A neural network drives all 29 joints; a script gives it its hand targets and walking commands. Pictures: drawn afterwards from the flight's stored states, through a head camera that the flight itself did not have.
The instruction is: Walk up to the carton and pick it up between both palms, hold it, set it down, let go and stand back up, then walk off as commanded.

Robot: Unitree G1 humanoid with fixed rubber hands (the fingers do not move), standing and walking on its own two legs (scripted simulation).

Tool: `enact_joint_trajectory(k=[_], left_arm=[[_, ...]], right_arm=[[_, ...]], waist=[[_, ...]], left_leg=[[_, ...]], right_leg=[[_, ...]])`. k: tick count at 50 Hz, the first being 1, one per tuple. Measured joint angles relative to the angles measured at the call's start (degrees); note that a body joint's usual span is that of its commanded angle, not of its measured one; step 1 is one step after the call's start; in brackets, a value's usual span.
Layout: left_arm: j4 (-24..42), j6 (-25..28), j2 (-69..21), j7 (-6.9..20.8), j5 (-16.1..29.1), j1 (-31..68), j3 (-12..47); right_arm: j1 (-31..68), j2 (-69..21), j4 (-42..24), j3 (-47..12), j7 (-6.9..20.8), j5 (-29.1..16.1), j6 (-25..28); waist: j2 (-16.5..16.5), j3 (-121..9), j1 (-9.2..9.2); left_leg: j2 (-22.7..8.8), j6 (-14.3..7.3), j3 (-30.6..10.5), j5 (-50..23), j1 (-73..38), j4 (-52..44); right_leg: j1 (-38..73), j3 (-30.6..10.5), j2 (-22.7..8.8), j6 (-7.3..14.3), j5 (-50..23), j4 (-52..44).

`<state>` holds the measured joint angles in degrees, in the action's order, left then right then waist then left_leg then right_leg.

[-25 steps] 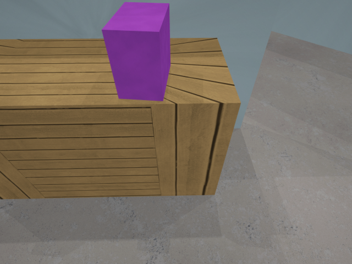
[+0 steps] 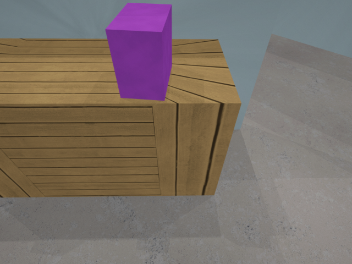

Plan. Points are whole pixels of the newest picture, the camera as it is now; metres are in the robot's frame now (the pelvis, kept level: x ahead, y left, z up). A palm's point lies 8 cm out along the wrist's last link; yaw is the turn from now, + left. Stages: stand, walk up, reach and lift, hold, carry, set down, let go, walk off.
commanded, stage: stand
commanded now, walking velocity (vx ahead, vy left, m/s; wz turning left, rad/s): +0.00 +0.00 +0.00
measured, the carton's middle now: (146, 51) +0.83 +0.15 +0.09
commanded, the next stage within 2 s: none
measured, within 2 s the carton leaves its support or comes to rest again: neither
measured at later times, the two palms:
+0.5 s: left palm out of the picture +0.05 +0.29 -0.12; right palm out of the picture +0.05 -0.30 -0.12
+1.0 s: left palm out of the picture +0.08 +0.29 -0.12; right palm out of the picture +0.05 -0.30 -0.12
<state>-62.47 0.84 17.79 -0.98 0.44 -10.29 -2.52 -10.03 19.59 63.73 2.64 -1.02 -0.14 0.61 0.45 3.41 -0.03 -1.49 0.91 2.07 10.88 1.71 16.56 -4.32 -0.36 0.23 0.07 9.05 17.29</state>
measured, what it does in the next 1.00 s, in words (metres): stands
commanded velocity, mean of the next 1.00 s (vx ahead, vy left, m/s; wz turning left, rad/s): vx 0.00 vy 0.00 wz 0.00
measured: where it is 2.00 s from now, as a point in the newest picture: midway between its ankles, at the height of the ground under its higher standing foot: outside the picture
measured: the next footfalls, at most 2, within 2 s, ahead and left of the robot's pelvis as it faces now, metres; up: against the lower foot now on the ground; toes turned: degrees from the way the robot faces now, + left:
none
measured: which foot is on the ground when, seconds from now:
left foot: down 0.00-1.00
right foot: down 0.00-1.00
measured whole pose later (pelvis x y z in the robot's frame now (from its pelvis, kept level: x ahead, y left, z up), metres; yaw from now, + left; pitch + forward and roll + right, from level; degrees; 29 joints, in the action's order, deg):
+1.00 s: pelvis +0.01 +0.00 +0.00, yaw +0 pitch -3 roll +0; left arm -61.2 0.9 18.3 -1.2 0.6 -8.7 -1.7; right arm -10.2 19.8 63.2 1.6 -0.9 -0.4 0.6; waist 0.8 3.5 -0.7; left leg -1.7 1.0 2.2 11.3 1.5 16.2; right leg -4.1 0.0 0.0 -0.1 9.4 16.8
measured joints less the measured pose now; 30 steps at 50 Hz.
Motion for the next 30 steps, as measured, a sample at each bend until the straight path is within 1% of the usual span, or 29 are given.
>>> enact_joint_trajectory(k=[5,11,16,22,30], left_arm=[[0.3,-0.2,0.4,0.0,0.1,0.2,0.1],[0.4,-0.1,0.5,-0.1,0.0,1.0,0.5],[1.1,0.3,0.1,0.1,0.2,0.4,0.8],[0.3,0.0,0.0,-0.1,0.0,-0.2,0.9],[0.6,0.0,0.9,0.0,0.0,0.0,0.5]], right_arm=[[-0.2,-0.3,-0.4,-0.4,-0.1,-0.1,-0.1],[0.4,-0.6,-0.8,-0.5,0.3,-0.1,0.1],[0.9,-0.4,-1.0,-0.6,0.0,-0.4,0.3],[0.6,0.1,-1.6,-0.2,0.0,-0.1,0.5],[-0.6,0.0,-1.3,-0.5,0.0,-0.1,0.4]], waist=[[-0.1,0.2,-0.23],[-0.2,0.2,-0.02],[0.1,0.0,0.13],[0.4,0.3,-0.35],[0.3,0.3,-0.36]], left_leg=[[0.0,-0.1,-0.1,-0.2,0.5,0.1],[0.2,-0.1,0.0,-0.5,0.4,-0.4],[0.0,-0.1,0.1,-0.1,0.4,0.0],[0.1,-0.2,0.2,0.2,0.2,0.3],[0.0,0.0,0.1,0.2,-0.3,-0.1]], right_leg=[[-0.4,0.1,-0.1,-0.1,-0.2,-0.1],[-0.6,0.1,-0.3,-0.1,-0.2,0.1],[-0.3,0.0,-0.1,-0.2,-0.3,-0.3],[-0.3,0.0,-0.3,-0.3,0.2,0.3],[0.2,0.2,-0.2,-0.2,0.3,0.1]])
